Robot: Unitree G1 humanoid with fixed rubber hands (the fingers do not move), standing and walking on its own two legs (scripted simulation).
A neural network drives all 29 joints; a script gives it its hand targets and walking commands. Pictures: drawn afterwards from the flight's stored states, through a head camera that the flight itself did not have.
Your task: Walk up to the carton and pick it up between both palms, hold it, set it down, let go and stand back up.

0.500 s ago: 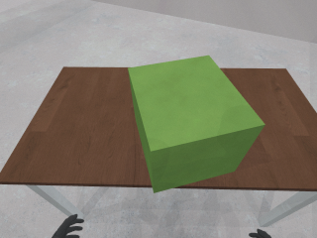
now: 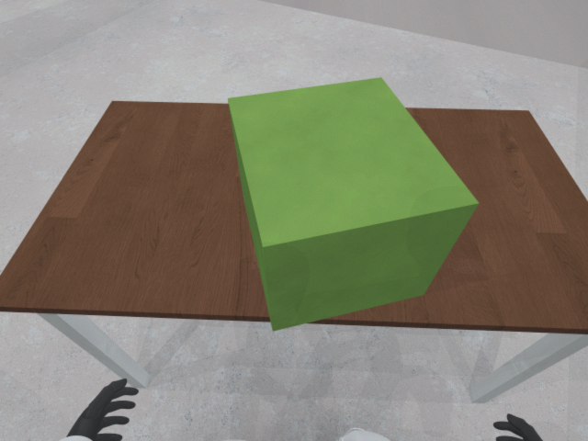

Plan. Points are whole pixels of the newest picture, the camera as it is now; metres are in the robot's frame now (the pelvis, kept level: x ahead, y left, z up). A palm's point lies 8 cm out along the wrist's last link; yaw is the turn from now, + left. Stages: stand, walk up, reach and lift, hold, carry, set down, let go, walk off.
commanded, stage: walk up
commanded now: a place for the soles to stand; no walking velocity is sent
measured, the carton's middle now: (328, 200) +0.48 -0.02 +0.02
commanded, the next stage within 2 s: reach and lift in 1.52 s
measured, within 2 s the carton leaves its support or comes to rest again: neither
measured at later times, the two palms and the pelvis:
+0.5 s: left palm out of the picture +0.04 +0.25 -0.09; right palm out of the picture +0.09 -0.28 -0.07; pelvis -0.03 -0.02 +0.01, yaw +2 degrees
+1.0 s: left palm out of the picture +0.11 +0.24 -0.06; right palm out of the picture +0.07 -0.30 -0.08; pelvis -0.03 -0.02 +0.01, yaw -4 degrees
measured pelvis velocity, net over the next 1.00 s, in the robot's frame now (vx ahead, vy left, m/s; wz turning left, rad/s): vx -0.03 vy -0.02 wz -0.07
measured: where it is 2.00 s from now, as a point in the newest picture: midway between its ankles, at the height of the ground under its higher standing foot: outside the picture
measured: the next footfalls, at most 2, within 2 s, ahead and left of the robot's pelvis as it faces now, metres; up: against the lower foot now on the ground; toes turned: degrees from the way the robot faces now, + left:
right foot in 0.42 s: +0.04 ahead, -0.14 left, +0.00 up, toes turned +2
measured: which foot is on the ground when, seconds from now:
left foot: down 0.00-1.00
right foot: down 0.00-0.22, up 0.24-0.40, down 0.42-1.00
